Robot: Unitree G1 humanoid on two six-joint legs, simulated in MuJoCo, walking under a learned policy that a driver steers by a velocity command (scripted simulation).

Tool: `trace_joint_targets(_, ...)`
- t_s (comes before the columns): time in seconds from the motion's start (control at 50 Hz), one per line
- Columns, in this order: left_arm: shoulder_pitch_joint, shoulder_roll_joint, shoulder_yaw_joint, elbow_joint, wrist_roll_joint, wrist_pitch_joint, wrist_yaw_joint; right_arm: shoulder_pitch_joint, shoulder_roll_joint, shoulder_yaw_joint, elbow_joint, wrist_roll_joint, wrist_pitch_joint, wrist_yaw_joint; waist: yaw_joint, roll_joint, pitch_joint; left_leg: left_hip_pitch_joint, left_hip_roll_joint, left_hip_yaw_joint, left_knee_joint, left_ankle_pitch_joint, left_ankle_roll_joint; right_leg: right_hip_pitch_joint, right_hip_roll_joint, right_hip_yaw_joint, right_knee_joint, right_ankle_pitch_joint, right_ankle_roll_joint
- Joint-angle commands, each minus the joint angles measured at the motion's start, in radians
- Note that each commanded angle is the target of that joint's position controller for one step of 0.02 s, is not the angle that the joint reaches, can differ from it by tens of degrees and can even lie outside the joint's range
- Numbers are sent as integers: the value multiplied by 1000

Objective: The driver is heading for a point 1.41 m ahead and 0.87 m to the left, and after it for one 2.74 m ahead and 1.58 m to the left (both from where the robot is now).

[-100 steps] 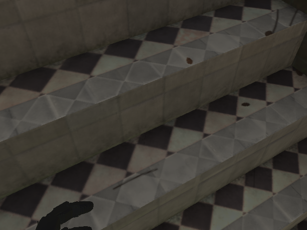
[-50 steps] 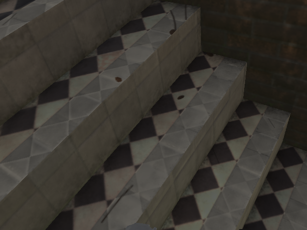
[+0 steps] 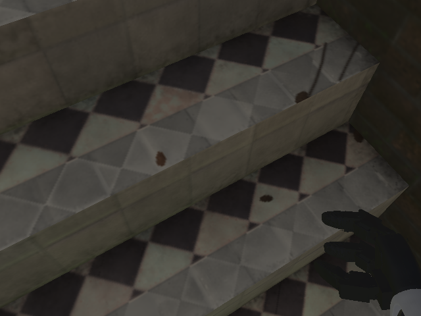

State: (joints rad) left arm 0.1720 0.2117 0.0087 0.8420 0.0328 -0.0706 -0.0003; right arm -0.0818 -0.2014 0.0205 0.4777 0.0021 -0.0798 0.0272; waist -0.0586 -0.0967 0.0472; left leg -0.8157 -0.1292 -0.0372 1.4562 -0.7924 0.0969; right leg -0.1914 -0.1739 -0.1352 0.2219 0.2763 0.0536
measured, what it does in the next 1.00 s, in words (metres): goes down, turning left: left foot 0.18 m higher, then right foot 0.21 m lower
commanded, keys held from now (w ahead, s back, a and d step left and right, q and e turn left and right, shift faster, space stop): w+q+shift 0.96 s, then w+e+shift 0.04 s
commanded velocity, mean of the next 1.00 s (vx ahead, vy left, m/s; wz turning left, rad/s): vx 1.00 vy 0.00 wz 0.97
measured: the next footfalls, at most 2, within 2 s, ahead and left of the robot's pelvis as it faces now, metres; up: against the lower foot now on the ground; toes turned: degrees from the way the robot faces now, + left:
left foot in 0.02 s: +0.03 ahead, +0.13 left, +0.18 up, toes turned -6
right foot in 0.20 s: -0.01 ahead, -0.21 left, -0.03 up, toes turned +3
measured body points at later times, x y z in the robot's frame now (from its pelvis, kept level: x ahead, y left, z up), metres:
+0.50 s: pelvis +0.03 -0.12 +0.02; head +0.00 -0.15 +0.46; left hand +0.04 +0.18 -0.06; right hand +0.32 -0.24 -0.02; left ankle +0.03 -0.03 -0.59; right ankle +0.00 -0.24 -0.60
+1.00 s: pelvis -0.01 -0.14 -0.08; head -0.04 -0.12 +0.36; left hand -0.24 +0.02 -0.23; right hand +0.27 -0.02 -0.12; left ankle -0.12 +0.02 -0.56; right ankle +0.01 -0.29 -0.81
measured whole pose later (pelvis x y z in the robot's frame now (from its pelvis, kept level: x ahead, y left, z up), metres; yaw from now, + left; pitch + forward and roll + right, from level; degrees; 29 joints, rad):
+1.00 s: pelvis -0.01 -0.14 -0.08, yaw +55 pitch +3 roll -3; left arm 0.45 0.30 0.03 0.80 0.08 -0.07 0.06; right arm 0.06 -0.13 0.07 0.49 0.07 0.04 -0.03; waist 0.09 -0.03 -0.06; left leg -1.18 0.29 -0.12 1.90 -0.13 -0.01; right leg -0.04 -0.11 -0.44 0.47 -0.42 0.02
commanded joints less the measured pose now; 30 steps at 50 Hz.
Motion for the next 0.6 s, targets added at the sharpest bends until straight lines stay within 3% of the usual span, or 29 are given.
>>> trace_joint_targets(0.02, 7, 274, 87, -140, -52, -13, 17, 313, 20, 48, 30, 10, 7, 4, -49, -17, -620, 304, 24, -13, -503, 160, 12, 435, -178, 133, 409, 1276, -223)
trace_joint_targets(0.04, -68, 278, 83, -202, -44, -24, 13, 322, -81, 4, 55, -38, 10, 6, -81, 230, -657, 458, -21, -56, -421, 361, 32, 271, -90, 48, 496, 1220, -194)
trace_joint_targets(0.06, -30, 211, 69, -228, -35, -34, 13, 149, -83, -5, 29, -42, 21, 12, 15, 472, -609, 676, 15, -166, -468, 607, 94, -56, 19, 46, 557, 429, -124)
trace_joint_targets(0.08, 89, 154, 51, -222, -47, -39, -8, 10, -67, -10, -29, -32, 42, 2, 123, 570, -560, 743, 80, -304, -422, 842, 154, -239, 32, 96, 602, -289, -112)
trace_joint_targets(0.1, 158, 136, 44, -204, -41, -42, -24, -1, 22, 6, -77, -30, 47, -9, 146, 472, -468, 620, 111, -326, -250, 1032, 145, -275, 40, 114, 650, -581, -86)
trace_joint_targets(0.12, 318, 89, 39, -174, -47, -42, -34, -115, 88, 33, -131, -29, 44, -18, 257, 281, -296, 262, 105, -253, -103, 1044, 70, -152, 42, 138, 490, -738, -107)
trace_joint_targets(0.14, 449, 35, 22, -108, 8, -31, -49, -278, 152, 64, -195, -8, 46, -32, 341, 47, -73, -176, 56, -120, 139, 965, -36, 43, 17, 82, 149, -579, -174)
trace_joint_targets(0.16, 577, -37, 9, -9, 65, -12, -80, -308, 189, 71, -195, 0, 51, -55, 376, -222, 1, -455, -69, -55, 578, 338, -53, 260, -9, 40, 26, -61, -263)
trace_joint_targets(0.18, 559, -65, -23, 3, 120, -32, -72, -356, 251, 86, -249, 35, 37, -39, 310, -243, 68, -654, -94, -46, 1127, 113, -65, 231, -45, 122, 228, 148, -244)
trace_joint_targets(0.2, 350, -86, -44, -52, 129, -31, -61, -337, 267, 117, -282, 59, 13, -28, 192, -210, 172, -688, -48, -76, 1141, 98, -48, 133, -49, 39, 35, 194, -224)
trace_joint_targets(0.22, 223, -74, -53, -45, 139, -37, -63, -306, 210, 110, -307, 70, -8, -14, 96, -212, 194, -602, -45, -18, 1006, 8, -28, 41, -17, -32, 114, 659, -191)
trace_joint_targets(0.24, 86, 80, -23, -72, 90, -47, -24, -53, 122, 101, -266, 18, -22, 17, -95, -228, 14, -279, 87, 79, 489, -16, -28, 0, -35, -98, 138, 960, -128)
trace_joint_targets(0.26, 40, 235, 12, -50, 45, -36, 7, 44, 66, 87, -240, -22, -32, 18, -149, -212, -162, 108, 82, 150, 265, 53, -33, -123, -91, -82, 5, 1210, -183)
trace_joint_targets(0.28, 114, 322, 36, -27, 31, -36, 32, -16, 14, 54, -211, -15, -12, 11, -99, -113, -229, 285, -1, 279, 246, 120, -50, -125, -111, -63, -10, 1501, -229)
trace_joint_targets(0.3, 320, 219, 7, 38, -34, -40, 44, -261, 95, 83, -211, 4, -4, 16, 75, 30, -256, 420, -3, 273, 314, 220, 8, -200, -115, -10, 61, 1742, -184)
trace_joint_targets(0.32, 376, 327, 18, 55, -27, -39, 50, -174, 85, 70, -203, 8, 19, 0, 22, 47, -358, 396, 5, 222, 275, 146, 53, -106, -139, -8, 144, 1753, -188)
trace_joint_targets(0.34, 342, 431, 50, 32, -29, -35, 60, -32, 16, 40, -168, -1, 47, -6, -44, 18, -413, 384, 6, 184, 175, 97, 75, -17, -149, -12, 199, 1670, -214)
trace_joint_targets(0.36, 227, 504, 73, -38, -11, -21, 59, 120, -35, 13, -128, -21, 86, -23, -118, -9, -459, 444, 10, 165, 148, 133, 57, -17, -192, 5, 234, 1572, -265)
trace_joint_targets(0.38, 65, 523, 90, -116, -8, -3, 61, 239, -88, -17, -79, -34, 117, -40, -168, -13, -438, 495, -8, 185, 43, 158, 30, -37, -237, 11, 238, 1313, -317)
trace_joint_targets(0.4, -4, 427, 74, -172, -4, 22, 66, 199, -136, -45, -53, -23, 131, -44, -131, 24, -350, 476, -48, 191, -122, 191, 34, -66, -195, -17, 273, 1045, -316)
trace_joint_targets(0.42, -91, 362, 58, -238, 4, 38, 72, 136, -120, -48, -71, 14, 147, -57, -146, 61, -213, 444, 36, 92, -353, 299, 68, -130, -108, -14, 392, 612, -241)
trace_joint_targets(0.44, -127, 186, 19, -305, -25, 52, 73, 115, -51, -22, -31, 3, 135, -52, -78, 265, -66, 356, 76, -64, -646, 386, 161, -290, 60, -4, 815, -378, -166)
trace_joint_targets(0.46, -110, 130, 18, -408, -18, 37, 62, 56, -10, 17, -41, -88, 65, -38, 41, 398, -124, 118, 129, -506, -671, 423, 282, -395, 215, 144, 1443, -638, -120)
trace_joint_targets(0.48, -105, 59, -4, -474, -19, 16, 33, 37, 35, 37, -27, -74, 19, -29, 94, 383, -73, -64, 205, -617, -682, 240, 257, -512, 196, 327, 1683, -823, -113)
trace_joint_targets(0.5, -4, 27, -31, -464, 4, 3, 0, 10, 74, 44, -11, -43, -1, -27, 164, 269, -23, -279, 194, -583, -600, 154, 166, -443, 177, 375, 1679, -819, -133)
trace_joint_targets(0.52, 96, 28, -48, -415, 51, 6, -26, 5, 69, 43, -9, -20, 7, -30, 211, 153, -36, -298, 150, -446, -573, 231, 104, -392, 222, 248, 1671, -674, -111)
trace_joint_targets(0.56, 351, 85, -41, -309, 38, 16, -33, -101, -2, 27, -33, -33, 10, -62, 316, 74, -93, -474, 140, -323, -444, 246, 35, -181, 217, 183, 1673, -479, -76)
trace_joint_targets(0.58, 420, 100, -38, -261, 29, 31, -23, -132, -1, 30, -36, -37, 4, -64, 340, 93, -123, -516, 117, -254, -390, 286, 23, -91, 230, 115, 1609, -397, -72)
trace_joint_targets(0.6, 485, 107, -47, -224, 41, 40, -14, -154, 7, 38, -45, -47, 1, -66, 368, 105, -140, -572, 71, -176, -340, 344, -20, 10, 226, 70, 1442, -372, -100)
